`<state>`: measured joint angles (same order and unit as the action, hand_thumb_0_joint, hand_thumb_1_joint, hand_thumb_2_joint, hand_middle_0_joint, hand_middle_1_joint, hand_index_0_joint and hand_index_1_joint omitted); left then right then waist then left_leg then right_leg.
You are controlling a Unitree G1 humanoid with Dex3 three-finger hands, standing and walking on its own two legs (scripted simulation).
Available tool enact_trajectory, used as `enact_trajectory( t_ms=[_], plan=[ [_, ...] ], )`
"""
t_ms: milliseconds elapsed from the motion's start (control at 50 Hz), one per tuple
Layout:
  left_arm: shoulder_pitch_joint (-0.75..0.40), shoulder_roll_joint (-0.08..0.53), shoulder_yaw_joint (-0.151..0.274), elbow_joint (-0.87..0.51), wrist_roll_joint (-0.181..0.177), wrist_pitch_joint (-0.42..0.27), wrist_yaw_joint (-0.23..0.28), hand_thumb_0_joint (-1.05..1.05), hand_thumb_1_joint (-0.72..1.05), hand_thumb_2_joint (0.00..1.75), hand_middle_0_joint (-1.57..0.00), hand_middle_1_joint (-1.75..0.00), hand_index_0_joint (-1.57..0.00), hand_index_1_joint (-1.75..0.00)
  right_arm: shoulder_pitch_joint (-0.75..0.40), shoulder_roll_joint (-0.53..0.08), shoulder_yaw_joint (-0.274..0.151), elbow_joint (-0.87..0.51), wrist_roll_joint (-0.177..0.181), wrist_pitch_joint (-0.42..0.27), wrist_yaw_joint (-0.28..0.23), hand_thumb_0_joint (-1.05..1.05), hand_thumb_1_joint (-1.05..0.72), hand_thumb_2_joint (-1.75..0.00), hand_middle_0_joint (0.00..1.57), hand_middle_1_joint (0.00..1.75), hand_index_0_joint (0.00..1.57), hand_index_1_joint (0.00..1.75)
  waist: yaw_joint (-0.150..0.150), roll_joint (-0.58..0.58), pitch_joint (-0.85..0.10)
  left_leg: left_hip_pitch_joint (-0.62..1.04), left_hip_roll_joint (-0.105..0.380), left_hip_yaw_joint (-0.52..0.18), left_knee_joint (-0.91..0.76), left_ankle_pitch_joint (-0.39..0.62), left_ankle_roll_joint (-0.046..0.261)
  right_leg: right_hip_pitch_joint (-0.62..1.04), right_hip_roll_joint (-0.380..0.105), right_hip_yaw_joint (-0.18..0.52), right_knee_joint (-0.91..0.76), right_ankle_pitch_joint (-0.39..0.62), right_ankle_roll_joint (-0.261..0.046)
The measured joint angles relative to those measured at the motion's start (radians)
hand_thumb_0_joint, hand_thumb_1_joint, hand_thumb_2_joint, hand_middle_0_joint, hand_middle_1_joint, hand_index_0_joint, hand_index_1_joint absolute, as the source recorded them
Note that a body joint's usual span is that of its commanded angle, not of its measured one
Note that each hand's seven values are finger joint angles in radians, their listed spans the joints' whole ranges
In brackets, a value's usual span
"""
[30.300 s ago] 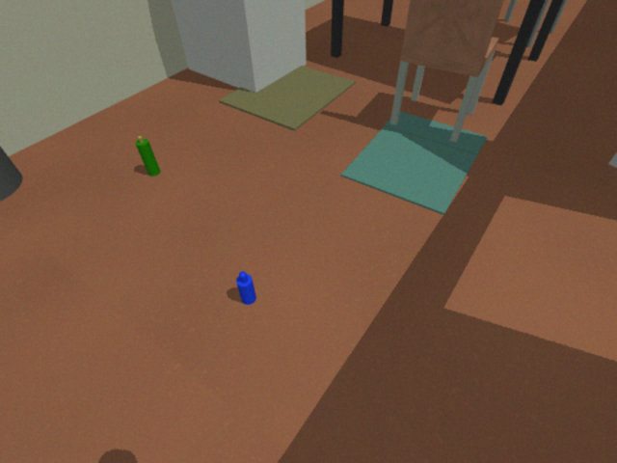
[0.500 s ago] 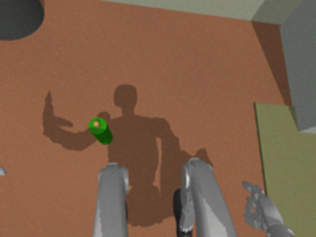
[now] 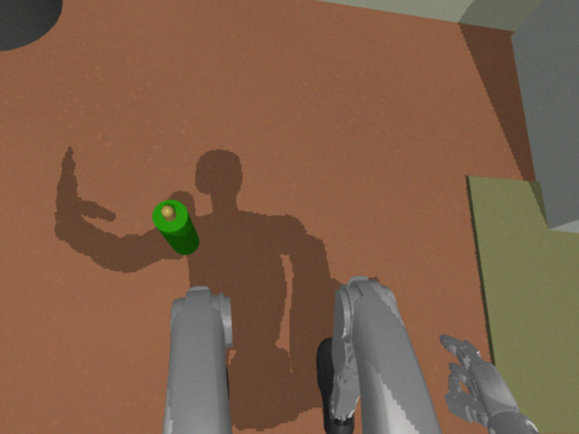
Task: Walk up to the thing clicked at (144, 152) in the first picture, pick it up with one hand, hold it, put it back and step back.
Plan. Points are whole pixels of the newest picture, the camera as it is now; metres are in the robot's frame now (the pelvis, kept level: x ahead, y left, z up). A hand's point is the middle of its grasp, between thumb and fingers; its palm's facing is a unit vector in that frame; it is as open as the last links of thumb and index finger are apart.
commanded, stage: go down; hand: left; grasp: from the side
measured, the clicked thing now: (177, 228) +0.47 +0.21 -0.31
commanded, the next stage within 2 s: approach in 0.42 s
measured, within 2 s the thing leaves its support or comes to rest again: neither
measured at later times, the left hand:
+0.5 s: hand out of the picture +0.39 +0.40 -0.02, palm faces +0.15 -0.98 -0.12, open 17.3 cm
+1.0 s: hand (81, 233) +0.42 +0.34 -0.19, palm faces +0.09 -1.00 +0.04, open 17.4 cm
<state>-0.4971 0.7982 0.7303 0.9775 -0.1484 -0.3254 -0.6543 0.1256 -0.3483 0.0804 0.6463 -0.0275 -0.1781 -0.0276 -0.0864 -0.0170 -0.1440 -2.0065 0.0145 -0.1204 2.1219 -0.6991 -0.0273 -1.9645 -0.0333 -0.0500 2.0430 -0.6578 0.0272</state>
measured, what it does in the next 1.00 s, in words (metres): lowers itself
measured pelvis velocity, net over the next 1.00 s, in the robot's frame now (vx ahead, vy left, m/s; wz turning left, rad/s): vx -0.01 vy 0.01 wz -0.08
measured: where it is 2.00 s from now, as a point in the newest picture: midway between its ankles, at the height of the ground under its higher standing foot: (275, 415)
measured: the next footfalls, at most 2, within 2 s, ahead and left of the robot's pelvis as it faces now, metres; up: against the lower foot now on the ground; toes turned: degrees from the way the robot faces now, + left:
none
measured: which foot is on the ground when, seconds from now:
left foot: down 0.00-1.00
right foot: down 0.00-1.00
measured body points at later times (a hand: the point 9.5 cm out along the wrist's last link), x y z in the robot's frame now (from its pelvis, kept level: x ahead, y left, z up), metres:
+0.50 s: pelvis +0.00 +0.00 -0.02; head +0.20 +0.06 +0.37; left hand +0.37 +0.45 -0.01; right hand +0.15 -0.28 -0.12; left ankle +0.08 +0.13 -0.39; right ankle +0.10 -0.14 -0.39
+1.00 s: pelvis -0.01 +0.01 -0.10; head +0.22 +0.11 +0.26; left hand +0.41 +0.39 -0.19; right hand +0.13 -0.27 -0.17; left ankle +0.08 +0.13 -0.39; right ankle +0.10 -0.13 -0.39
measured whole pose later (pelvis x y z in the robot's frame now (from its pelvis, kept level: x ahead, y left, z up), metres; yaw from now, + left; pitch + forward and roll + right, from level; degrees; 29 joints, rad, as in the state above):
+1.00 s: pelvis -0.01 +0.01 -0.10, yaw -4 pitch +26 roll -10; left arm -0.67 0.85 0.76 1.28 -0.20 -0.69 -0.67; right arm 0.01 -0.38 0.24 0.62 -0.14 -0.17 0.04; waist -0.20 -0.14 0.08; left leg -2.23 0.00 -0.21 2.47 -0.71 -0.03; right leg -2.15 0.00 -0.09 2.33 -0.64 0.05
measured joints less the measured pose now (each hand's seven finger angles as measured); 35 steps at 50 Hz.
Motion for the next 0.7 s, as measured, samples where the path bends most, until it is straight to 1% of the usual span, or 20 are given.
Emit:
enact_trajectory(
  t_ms=[100, 300, 380, 560, 620, 700],
  plan=[
    [-0.018, 0.008, 0.002, 0.012, -0.007, -0.006, -0.006, -0.01, -0.53, 0.07, -0.05, -0.07, -0.04, -0.07, 0.006, -0.004, 0.001, 0.003, 0.0, 0.0, 0.004, 0.01, -0.91, -0.9, 0.21, 0.3, 0.21, 0.3, 0.0, 0.0, 0.007, -0.016, -0.004, 0.002, 0.015, 0.003, 0.002, -0.015, -0.003, 0.004, 0.016, 0.0, 0.002],
    [-0.049, 0.018, 0.015, 0.013, 0.003, -0.007, -0.017, -0.01, -0.52, 0.08, -0.05, -0.07, -0.04, -0.07, 0.002, -0.01, 0.005, 0.001, -0.002, 0.006, 0.008, 0.01, -0.91, -0.9, 0.21, 0.3, 0.21, 0.3, -0.01, -0.003, 0.015, -0.048, -0.008, -0.002, 0.048, 0.003, 0.001, -0.044, -0.004, 0.003, 0.048, -0.001, 0.002],
    [-0.055, 0.029, 0.023, 0.022, 0.0, -0.006, -0.017, -0.01, -0.51, 0.09, -0.05, -0.07, -0.04, -0.08, 0.003, -0.012, 0.008, 0.0, -0.002, 0.009, 0.009, 0.01, -0.91, -0.9, 0.21, 0.3, 0.21, 0.3, -0.015, -0.002, 0.012, -0.055, -0.01, -0.004, 0.057, 0.001, 0.0, -0.051, -0.005, 0.002, 0.057, -0.004, 0.003],
    [-0.079, 0.056, 0.033, 0.056, -0.001, -0.012, -0.033, -0.01, -0.5, 0.1, -0.05, -0.08, -0.04, -0.08, 0.0, -0.018, 0.012, -0.001, -0.007, 0.009, 0.013, 0.01, -0.91, -0.9, 0.21, 0.3, 0.21, 0.3, -0.015, -0.007, 0.025, -0.072, -0.01, -0.004, 0.077, 0.006, 0.001, -0.068, -0.003, 0.004, 0.076, 0.002, 0.004],
    [-0.094, 0.067, 0.038, 0.08, -0.008, -0.029, -0.039, -0.01, -0.52, 0.09, -0.06, -0.08, -0.04, -0.09, -0.001, -0.02, 0.017, 0.002, -0.011, 0.007, 0.015, 0.01, -0.91, -0.9, 0.21, 0.3, 0.21, 0.3, -0.018, -0.011, 0.029, -0.083, -0.011, -0.004, 0.089, 0.007, 0.003, -0.078, -0.002, 0.005, 0.087, 0.004, 0.006],
    [-0.122, 0.081, 0.034, 0.138, -0.036, -0.086, -0.053, -0.01, -0.54, 0.06, -0.07, -0.08, -0.05, -0.09, -0.009, -0.026, 0.031, 0.005, -0.019, -0.002, 0.02, 0.01, -0.91, -0.9, 0.21, 0.3, 0.21, 0.3, -0.029, -0.02, 0.045, -0.105, -0.011, -0.007, 0.119, 0.008, 0.004, -0.099, 0.001, 0.005, 0.113, 0.007, 0.007]
  ],
)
